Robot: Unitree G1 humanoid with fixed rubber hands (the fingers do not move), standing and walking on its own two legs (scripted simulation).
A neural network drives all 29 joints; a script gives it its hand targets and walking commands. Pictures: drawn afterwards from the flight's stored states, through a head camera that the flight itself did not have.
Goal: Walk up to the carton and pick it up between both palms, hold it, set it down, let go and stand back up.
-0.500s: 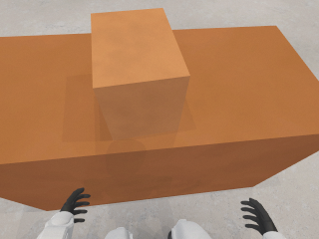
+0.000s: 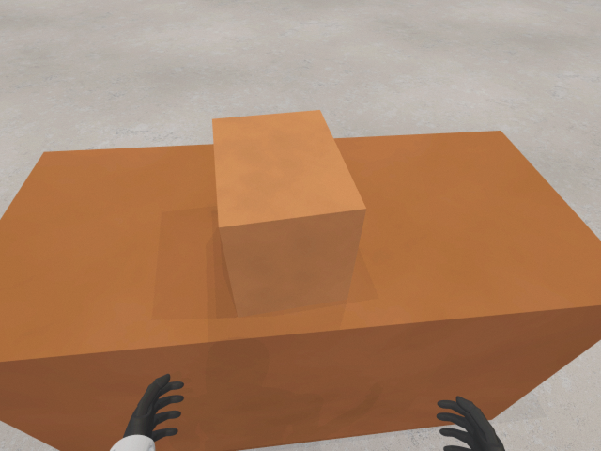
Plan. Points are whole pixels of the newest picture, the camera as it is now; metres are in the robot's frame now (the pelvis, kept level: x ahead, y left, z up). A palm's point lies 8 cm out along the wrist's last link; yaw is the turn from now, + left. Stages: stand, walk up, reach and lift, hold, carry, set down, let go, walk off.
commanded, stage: reach and lift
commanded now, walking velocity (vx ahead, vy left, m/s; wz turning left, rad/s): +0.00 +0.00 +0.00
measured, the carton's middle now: (280, 210) +0.50 +0.04 +0.04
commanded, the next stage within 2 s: none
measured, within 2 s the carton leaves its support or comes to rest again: neither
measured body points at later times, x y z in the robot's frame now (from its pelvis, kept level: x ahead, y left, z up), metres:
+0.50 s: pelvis +0.02 -0.01 +0.00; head +0.02 +0.00 +0.45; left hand +0.21 +0.21 -0.01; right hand +0.21 -0.21 -0.02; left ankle -0.02 +0.12 -0.75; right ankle +0.02 -0.12 -0.75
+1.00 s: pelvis +0.01 -0.01 +0.00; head +0.02 -0.01 +0.45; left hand +0.25 +0.19 +0.04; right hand +0.27 -0.20 +0.04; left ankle -0.02 +0.12 -0.75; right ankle +0.02 -0.12 -0.75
